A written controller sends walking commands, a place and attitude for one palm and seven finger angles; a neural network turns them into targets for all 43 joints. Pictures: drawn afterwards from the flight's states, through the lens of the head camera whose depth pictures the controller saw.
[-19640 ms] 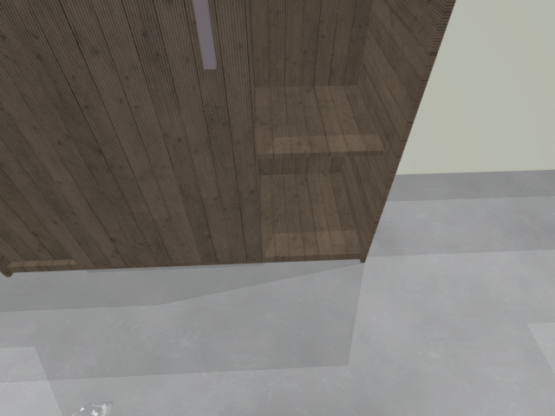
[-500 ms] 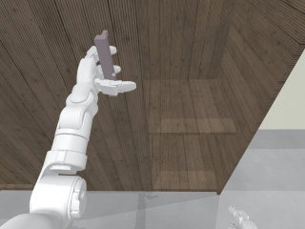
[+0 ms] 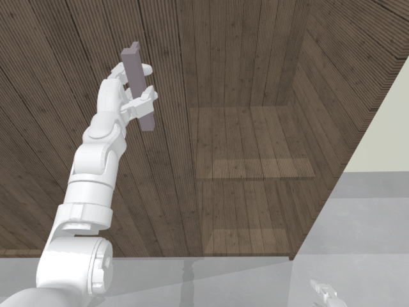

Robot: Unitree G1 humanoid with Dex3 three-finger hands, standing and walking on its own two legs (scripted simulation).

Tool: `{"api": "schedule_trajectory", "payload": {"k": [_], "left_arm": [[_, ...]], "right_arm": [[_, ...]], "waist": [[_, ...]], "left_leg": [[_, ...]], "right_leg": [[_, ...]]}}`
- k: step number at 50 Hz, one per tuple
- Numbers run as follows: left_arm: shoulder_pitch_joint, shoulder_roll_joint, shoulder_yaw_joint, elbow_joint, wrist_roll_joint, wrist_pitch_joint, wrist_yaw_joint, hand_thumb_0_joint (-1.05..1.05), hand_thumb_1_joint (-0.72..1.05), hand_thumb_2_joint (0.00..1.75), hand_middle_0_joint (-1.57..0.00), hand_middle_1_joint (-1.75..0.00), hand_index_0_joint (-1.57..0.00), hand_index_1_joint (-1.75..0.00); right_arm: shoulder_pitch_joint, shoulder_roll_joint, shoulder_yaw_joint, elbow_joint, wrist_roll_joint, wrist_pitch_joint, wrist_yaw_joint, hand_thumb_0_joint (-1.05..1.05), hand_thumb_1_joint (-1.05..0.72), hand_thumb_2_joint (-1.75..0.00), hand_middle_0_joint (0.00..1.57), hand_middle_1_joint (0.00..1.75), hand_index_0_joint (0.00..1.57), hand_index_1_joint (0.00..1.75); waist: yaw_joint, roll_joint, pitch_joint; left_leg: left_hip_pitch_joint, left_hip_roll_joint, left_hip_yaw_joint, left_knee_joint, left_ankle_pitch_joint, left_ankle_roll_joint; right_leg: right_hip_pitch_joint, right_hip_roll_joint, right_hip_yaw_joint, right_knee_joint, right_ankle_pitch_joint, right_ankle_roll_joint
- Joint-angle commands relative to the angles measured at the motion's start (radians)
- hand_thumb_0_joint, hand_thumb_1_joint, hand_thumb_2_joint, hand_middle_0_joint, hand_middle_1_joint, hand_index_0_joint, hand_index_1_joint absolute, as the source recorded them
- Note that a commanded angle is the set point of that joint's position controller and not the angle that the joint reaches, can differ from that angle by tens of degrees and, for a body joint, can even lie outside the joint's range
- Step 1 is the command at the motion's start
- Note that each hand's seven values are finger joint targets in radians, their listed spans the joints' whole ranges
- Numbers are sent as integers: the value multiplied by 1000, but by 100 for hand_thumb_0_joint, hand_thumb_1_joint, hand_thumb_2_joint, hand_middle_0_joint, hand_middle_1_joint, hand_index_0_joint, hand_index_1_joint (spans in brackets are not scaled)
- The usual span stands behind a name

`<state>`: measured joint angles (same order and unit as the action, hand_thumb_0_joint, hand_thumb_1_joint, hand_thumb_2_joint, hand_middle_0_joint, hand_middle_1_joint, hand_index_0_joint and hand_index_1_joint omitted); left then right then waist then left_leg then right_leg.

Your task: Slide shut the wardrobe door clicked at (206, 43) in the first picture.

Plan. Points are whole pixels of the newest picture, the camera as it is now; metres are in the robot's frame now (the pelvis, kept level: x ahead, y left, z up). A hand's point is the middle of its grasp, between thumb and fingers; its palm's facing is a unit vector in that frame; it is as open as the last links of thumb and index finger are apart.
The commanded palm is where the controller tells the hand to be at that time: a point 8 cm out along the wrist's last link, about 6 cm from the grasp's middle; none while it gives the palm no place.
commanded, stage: grip the handle and tug to test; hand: left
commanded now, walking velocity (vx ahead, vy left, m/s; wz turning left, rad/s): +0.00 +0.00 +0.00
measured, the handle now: (142, 88) +0.48 +0.14 +0.21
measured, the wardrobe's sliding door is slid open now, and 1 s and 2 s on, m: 0.42 0.42 0.41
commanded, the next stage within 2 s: tug the door sideways, standing still in 0.66 s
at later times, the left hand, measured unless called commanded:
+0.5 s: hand (148, 101) +0.42 +0.12 +0.22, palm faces +0.05 -1.00 +0.00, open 6.3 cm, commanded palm +0.38 +0.17 +0.22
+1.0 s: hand (148, 101) +0.43 +0.12 +0.22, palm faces +0.06 -1.00 -0.01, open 6.2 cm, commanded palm +0.41 +0.15 +0.22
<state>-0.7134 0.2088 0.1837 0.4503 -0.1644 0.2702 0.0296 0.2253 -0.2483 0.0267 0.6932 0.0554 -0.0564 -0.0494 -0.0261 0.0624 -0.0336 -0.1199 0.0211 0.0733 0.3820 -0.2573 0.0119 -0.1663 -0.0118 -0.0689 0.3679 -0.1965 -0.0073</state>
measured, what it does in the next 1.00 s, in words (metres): stands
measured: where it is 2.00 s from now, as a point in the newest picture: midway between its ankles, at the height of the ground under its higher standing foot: outside the picture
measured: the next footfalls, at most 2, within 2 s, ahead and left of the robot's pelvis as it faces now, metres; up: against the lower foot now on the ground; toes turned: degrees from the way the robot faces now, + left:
none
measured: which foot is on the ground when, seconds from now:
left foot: down 0.00-1.00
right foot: down 0.00-1.00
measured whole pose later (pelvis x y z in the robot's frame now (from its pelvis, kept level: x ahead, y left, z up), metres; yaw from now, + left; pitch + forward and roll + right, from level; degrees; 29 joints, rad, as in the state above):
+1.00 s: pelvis +0.04 +0.00 +0.00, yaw +1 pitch +2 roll +0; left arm -0.55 0.15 0.13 0.09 -0.17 0.43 0.05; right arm 0.15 -0.26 0.02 0.68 0.05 -0.03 -0.03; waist 0.03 0.07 -0.06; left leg -0.11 0.01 0.01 0.41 -0.30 0.01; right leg -0.14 -0.01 -0.09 0.39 -0.26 -0.01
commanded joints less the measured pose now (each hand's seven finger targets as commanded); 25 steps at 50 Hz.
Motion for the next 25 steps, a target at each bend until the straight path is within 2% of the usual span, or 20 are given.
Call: {"api": "schedule_trajectory", "payload": {"k": [1, 2, 3, 4, 6, 8, 11, 15, 16, 17, 18, 22, 24, 25], "left_arm": [[-497, 145, 13, -256, -14, -81, -33, 0, 90, 90, -45, -140, -45, -140], [-478, 144, 22, -247, -15, -77, -31, 0, 90, 90, -45, -140, -45, -140], [-485, 151, 20, -246, -12, -80, -29, 0, 90, 90, -45, -140, -45, -140], [-474, 152, 28, -235, -14, -79, -29, 0, 90, 90, -45, -140, -45, -140], [-491, 138, 13, -250, -14, -82, -30, 0, 90, 90, -45, -140, -45, -140], [-465, 174, 44, -267, -11, -88, -28, 0, 90, 90, -45, -140, -45, -140], [-453, 151, 28, -277, -18, -88, -36, 0, 90, 90, -45, -140, -45, -140], [-430, 122, 3, -318, -19, -89, -37, 0, 90, 90, -45, -140, -45, -140], [-409, 124, 10, -330, -20, -87, -37, 0, 90, 90, -45, -140, -45, -140], [-399, 123, 8, -348, -21, -86, -39, 0, 90, 90, -45, -140, -45, -140], [-353, 124, 13, -331, -21, -82, -38, 0, 90, 90, -45, -140, -45, -140], [-316, 143, 37, -385, -30, -63, -43, 0, 90, 90, -45, -140, -45, -140], [-276, 115, 21, -401, -31, -51, -44, 0, 90, 90, -45, -140, -45, -140], [-276, 133, 31, -421, -32, -45, -43, 0, 90, 90, -45, -140, -45, -140]], "right_arm": [[-98, -108, -36, -144, -2, -51, -8, 0, -90, -90, 20, 30, 20, 30], [-96, -107, -36, -146, -2, -52, -9, 0, -90, -90, 20, 30, 20, 30], [-98, -110, -34, -144, -5, -48, -9, 0, -90, -90, 20, 30, 20, 30], [-96, -108, -36, -144, -3, -49, -8, 0, -90, -90, 20, 30, 20, 30], [-96, -105, -37, -145, -3, -52, -8, 0, -90, -90, 20, 30, 20, 30], [-97, -109, -37, -149, -8, -49, -7, 0, -90, -90, 20, 30, 20, 30], [-106, -106, -36, -155, -2, -50, -4, 0, -90, -90, 20, 30, 20, 30], [-111, -103, -37, -166, -2, -51, 0, 0, -90, -90, 20, 30, 20, 30], [-115, -102, -37, -169, -1, -51, 1, 0, -90, -90, 20, 30, 20, 30], [-117, -102, -38, -172, -1, -51, 2, 0, -90, -90, 20, 30, 20, 30], [-121, -105, -37, -172, -3, -46, 3, 0, -90, -90, 20, 30, 20, 30], [-132, -106, -39, -182, 0, -43, 4, 0, -90, -90, 20, 30, 20, 30], [-143, -104, -37, -189, 1, -37, 7, 0, -90, -90, 20, 30, 20, 30], [-143, -106, -38, -189, -1, -36, 6, 0, -90, -90, 20, 30, 20, 30]], "waist": [[2, -80, -317], [8, -91, -326], [12, -62, -319], [10, -89, -320], [6, -83, -331], [21, -71, -356], [15, -94, -338], [18, -61, -345], [22, -52, -359], [22, -70, -364], [31, -80, -344], [32, -103, -352], [37, -76, -344], [35, -81, -348]], "left_leg": [[96, -12, -48, 2, 422, 19], [93, -13, -50, 3, 428, 20], [87, -15, -49, 2, 428, 17], [88, -12, -51, 1, 423, 18], [97, -14, -49, 5, 433, 20], [95, -16, -47, 7, 458, 19], [95, -14, -44, 5, 455, 20], [109, -11, -48, 5, 468, 17], [115, -13, -46, 8, 479, 17], [117, -11, -47, 7, 492, 16], [98, -11, -48, 6, 489, 16], [102, -10, -41, 3, 496, 18], [103, -11, -41, 6, 510, 16], [106, -10, -40, 9, 523, 16]], "right_leg": [[129, 21, 22, 6, 414, -19], [136, 22, 20, 9, 419, -19], [140, 18, 20, 7, 412, -22], [138, 21, 19, 8, 413, -19], [139, 21, 20, 10, 427, -19], [168, 18, 21, 14, 446, -22], [159, 20, 21, 13, 460, -17], [156, 21, 19, 15, 453, -21], [164, 21, 22, 17, 467, -21], [171, 21, 19, 20, 478, -20], [174, 20, 15, 19, 467, -22], [187, 23, 17, 19, 500, -16], [183, 22, 16, 22, 503, -18], [186, 21, 15, 23, 518, -17]]}}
